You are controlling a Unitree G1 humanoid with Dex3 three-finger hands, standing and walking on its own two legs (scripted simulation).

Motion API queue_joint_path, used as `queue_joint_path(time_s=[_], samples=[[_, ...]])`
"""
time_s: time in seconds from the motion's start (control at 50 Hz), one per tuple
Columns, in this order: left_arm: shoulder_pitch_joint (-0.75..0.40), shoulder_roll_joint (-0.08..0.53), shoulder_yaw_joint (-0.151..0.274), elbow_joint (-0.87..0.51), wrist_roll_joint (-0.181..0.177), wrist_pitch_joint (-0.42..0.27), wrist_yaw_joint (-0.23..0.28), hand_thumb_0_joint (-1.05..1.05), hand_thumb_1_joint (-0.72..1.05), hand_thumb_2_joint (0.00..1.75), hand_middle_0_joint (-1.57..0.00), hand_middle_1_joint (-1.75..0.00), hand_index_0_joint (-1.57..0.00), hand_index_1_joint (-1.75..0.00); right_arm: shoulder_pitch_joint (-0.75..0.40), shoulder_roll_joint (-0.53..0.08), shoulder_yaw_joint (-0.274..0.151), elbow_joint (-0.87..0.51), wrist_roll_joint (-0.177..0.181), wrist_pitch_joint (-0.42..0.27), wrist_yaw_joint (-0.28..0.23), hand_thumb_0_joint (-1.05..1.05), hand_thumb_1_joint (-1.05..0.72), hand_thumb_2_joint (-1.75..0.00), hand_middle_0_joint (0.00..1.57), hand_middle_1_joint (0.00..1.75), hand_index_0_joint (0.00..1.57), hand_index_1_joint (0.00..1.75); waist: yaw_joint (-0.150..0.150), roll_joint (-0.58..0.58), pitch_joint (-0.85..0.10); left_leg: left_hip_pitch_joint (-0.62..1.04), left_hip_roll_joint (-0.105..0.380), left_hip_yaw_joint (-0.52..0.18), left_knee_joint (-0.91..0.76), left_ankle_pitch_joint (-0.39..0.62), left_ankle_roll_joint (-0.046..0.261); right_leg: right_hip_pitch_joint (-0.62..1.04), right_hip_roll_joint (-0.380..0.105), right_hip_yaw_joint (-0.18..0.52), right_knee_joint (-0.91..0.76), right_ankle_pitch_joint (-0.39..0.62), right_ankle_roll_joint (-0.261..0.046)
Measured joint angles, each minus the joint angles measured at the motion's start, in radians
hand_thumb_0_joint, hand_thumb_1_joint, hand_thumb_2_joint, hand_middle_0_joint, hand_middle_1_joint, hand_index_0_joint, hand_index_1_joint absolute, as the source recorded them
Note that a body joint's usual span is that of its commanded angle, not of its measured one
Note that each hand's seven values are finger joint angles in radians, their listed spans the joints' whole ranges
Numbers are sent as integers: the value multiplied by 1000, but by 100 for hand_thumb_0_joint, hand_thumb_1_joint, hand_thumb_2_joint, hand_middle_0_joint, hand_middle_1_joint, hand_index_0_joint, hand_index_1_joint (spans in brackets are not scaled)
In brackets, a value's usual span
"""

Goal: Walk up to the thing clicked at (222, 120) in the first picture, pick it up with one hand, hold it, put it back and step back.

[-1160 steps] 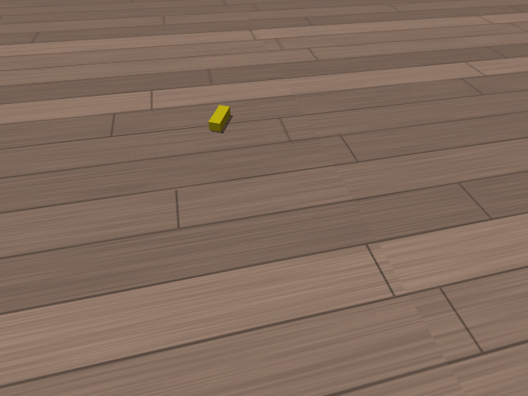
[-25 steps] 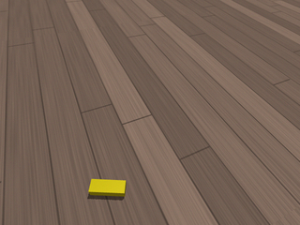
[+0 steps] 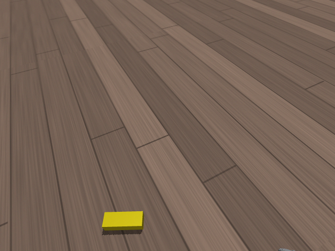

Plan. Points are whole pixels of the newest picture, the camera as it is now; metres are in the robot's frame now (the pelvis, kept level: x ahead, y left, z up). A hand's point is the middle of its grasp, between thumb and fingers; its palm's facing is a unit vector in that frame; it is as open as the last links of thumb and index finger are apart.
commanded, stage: walk up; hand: left
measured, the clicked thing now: (123, 220) +0.44 +0.27 -0.73
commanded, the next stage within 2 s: none
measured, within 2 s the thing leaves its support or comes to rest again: neither
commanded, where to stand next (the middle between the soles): +0.09 +0.01 m, yaw +1 degrees
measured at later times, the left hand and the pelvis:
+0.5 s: hand out of the picture +0.10 +0.27 -0.14, palm faces -0.06 -0.94 -0.33, open 7.4 cm; pelvis -0.01 +0.02 +0.02, yaw +0 degrees
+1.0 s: hand out of the picture +0.06 +0.27 -0.13, palm faces -0.02 -0.93 -0.36, open 7.4 cm; pelvis +0.01 +0.01 +0.02, yaw +1 degrees
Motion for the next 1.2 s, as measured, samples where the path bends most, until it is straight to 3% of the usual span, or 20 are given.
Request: queue_joint_path(time_s=[0.22,0.44,0.96,1.2], samples=[[-87,-3,-12,38,0,0,1,1,90,90,-20,-30,-21,-30,-16,18,12,103,-1,13,13,1,-91,-90,20,30,21,30,-20,-13,-3,60,-2,7,-124,71,-5,51,-4,2,-112,68,4],[-134,-2,-13,80,-2,9,-6,1,90,90,-20,-30,-21,-30,-4,27,11,177,-8,8,10,1,-91,-90,20,30,21,30,-35,-53,-12,85,-7,17,-196,107,8,90,-11,9,-224,130,16],[-82,-15,-11,149,7,8,-1,1,90,90,-20,-30,-21,-30,-60,42,-1,183,-3,8,8,1,-91,-90,20,30,21,30,-11,-21,-30,102,-14,-1,-238,118,5,122,-17,-13,-282,142,18],[-104,-21,-9,132,8,7,2,1,90,90,-20,-30,-21,-30,-58,38,-4,183,-4,16,7,1,-91,-90,20,30,21,30,-20,-32,-26,114,-9,0,-243,114,0,133,-13,-11,-288,141,13]])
